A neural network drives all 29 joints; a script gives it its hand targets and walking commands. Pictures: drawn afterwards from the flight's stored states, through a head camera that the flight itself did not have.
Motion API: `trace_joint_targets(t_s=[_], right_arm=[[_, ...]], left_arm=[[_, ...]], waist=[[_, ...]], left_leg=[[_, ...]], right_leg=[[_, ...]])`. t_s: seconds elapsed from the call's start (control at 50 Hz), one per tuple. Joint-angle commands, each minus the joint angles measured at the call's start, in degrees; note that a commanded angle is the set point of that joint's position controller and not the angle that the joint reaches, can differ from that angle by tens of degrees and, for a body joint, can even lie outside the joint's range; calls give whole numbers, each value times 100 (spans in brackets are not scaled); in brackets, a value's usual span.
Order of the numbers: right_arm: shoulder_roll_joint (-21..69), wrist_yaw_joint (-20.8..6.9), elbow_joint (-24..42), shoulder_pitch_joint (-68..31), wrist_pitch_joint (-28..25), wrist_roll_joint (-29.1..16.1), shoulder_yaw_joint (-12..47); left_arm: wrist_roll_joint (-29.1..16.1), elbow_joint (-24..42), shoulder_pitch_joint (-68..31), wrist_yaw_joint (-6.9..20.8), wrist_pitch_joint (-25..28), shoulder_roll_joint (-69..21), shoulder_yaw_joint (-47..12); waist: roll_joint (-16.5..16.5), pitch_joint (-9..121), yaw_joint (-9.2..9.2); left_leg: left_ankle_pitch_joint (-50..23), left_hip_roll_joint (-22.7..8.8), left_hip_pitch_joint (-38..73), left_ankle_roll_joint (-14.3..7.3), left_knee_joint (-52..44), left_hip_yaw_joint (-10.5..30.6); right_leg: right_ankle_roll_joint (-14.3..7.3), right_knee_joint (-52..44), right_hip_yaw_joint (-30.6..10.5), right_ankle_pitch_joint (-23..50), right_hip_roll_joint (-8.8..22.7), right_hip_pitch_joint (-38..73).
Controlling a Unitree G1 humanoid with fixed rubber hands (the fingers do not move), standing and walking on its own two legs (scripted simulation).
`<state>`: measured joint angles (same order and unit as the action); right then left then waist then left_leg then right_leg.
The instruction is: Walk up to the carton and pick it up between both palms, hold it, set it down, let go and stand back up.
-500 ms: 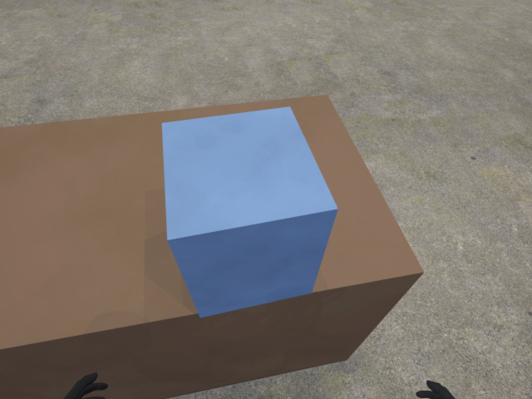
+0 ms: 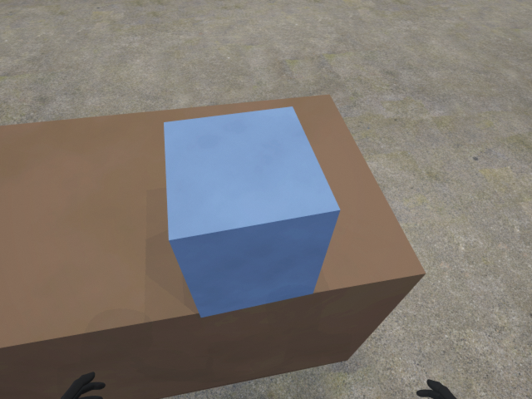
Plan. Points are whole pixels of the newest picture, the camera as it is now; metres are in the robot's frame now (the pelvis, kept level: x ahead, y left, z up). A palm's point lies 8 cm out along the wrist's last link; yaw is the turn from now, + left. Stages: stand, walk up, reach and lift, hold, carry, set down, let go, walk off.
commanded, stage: walk up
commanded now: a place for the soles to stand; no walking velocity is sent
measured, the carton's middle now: (245, 215) +0.38 +0.03 +0.04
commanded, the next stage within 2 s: none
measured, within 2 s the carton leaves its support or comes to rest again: neither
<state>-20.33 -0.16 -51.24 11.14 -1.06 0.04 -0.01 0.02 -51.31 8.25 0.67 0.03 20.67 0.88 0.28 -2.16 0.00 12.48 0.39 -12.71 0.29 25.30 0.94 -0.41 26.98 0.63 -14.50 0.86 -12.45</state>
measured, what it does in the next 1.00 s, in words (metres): stands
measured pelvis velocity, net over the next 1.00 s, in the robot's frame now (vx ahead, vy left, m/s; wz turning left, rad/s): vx -0.01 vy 0.00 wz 0.04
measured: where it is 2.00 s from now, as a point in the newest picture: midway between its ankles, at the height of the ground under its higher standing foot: outside the picture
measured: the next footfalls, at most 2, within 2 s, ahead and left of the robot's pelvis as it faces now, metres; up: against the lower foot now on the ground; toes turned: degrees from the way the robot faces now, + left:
right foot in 1.04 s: +0.01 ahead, -0.10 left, +0.00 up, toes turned +1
left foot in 1.58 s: +0.02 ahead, +0.15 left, +0.00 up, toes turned +2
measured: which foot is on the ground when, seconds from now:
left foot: down 0.00-1.00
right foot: down 0.00-0.70, up 0.72-1.00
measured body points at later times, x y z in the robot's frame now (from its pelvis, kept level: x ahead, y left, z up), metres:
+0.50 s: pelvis +0.00 +0.00 +0.00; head +0.03 -0.01 +0.45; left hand +0.11 +0.31 -0.11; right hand +0.11 -0.29 -0.13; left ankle +0.01 +0.13 -0.74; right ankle +0.00 -0.12 -0.74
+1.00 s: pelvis -0.01 +0.00 -0.01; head +0.04 +0.00 +0.44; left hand +0.10 +0.31 -0.12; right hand +0.10 -0.30 -0.12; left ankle -0.01 +0.13 -0.74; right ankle -0.03 -0.11 -0.73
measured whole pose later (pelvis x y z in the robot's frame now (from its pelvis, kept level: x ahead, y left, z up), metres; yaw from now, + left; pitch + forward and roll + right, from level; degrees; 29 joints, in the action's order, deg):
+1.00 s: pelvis -0.01 +0.00 -0.01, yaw +3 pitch -1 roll +1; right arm -21.2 0.4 -48.1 11.2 0.1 0.0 0.0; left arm 0.0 -51.3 5.3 -0.3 -1.9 21.5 1.1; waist -1.1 -7.0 0.0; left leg 14.5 1.7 -13.4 -0.6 28.6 2.9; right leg -0.1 37.8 1.4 -26.6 1.0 -15.0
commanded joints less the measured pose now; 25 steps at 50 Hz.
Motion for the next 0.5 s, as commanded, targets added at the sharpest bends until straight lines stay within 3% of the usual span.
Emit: trace_joint_targets(t_s=[0.0,0.04,0.06,0.08,0.12,0.16,0.18,0.22,0.26,0.3,0.4,0.46,0.48], right_arm=[[-1255,-1,404,25,-12,47,-426],[-1271,13,352,124,6,36,-455],[-1236,15,361,121,-14,51,-452],[-1313,15,330,213,-3,61,-472],[-1360,8,304,256,-19,102,-460],[-1588,-13,356,156,-44,104,-493],[-1646,-4,405,19,-38,126,-530],[-1574,2,435,-170,-45,115,-484],[-1486,22,479,-314,-24,74,-455],[-1389,18,515,-305,-35,66,-445],[-1318,16,563,-213,13,-2,-437],[-1202,16,483,4,19,10,-411],[-1237,21,476,128,35,32,-442]], left_arm=[[56,212,-416,-60,124,1533,510],[76,301,-571,-82,105,1588,521],[56,282,-499,-94,101,1542,486],[38,288,-564,-87,79,1554,505],[56,353,-616,-81,47,1483,518],[8,287,-459,-69,23,1310,451],[13,247,-348,-64,4,1288,449],[-9,208,-162,-60,34,1192,431],[-8,190,-153,-41,60,1305,423],[-14,165,-208,-50,93,1311,421],[43,196,-211,-74,130,1459,447],[50,250,-420,-78,116,1545,483],[45,319,-481,-89,114,1553,503]], waist=[[-524,285,-64],[-622,44,0],[-389,-76,27],[-564,-46,45],[-306,-205,17],[225,-199,-94],[658,-79,-96],[789,-197,-163],[550,-193,-196],[614,144,-169],[-118,170,-104],[-658,199,-37],[-862,222,10]], left_leg=[[-955,-148,-416,-198,347,487],[-728,-98,-442,-207,469,396],[-736,-118,-368,-151,404,384],[-559,-154,-435,-227,357,481],[-949,-362,-514,-327,-12,759],[-953,-857,-820,-582,-689,1533],[-781,-990,-706,-648,-859,1736],[-787,-1045,-869,-730,-962,1770],[-1192,-906,-816,-549,-845,1623],[-1776,-768,-437,-462,-603,1384],[-1362,-413,-366,-292,0,878],[-1001,-94,-321,-151,578,504],[-586,-54,-400,-143,735,413]], right_leg=[[-569,-646,-818,313,1117,722],[-689,-634,-885,312,1261,509],[-699,-595,-800,339,1193,323],[-640,-518,-799,207,1132,350],[-454,-233,-445,-165,826,281],[-247,371,-157,-806,251,384],[-234,453,-120,-988,79,408],[-242,320,-215,-798,53,520],[-268,118,-266,-325,181,680],[-247,61,-274,157,328,734],[-414,-414,-603,630,820,723],[-684,-552,-760,914,1202,658],[-744,-530,-809,1058,1310,712]])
